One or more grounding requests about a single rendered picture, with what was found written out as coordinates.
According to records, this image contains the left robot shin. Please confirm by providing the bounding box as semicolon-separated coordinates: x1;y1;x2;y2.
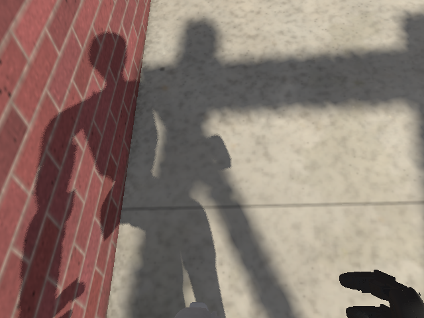
176;302;209;315

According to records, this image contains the right robot hand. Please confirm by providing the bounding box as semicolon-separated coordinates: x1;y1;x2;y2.
339;270;424;318

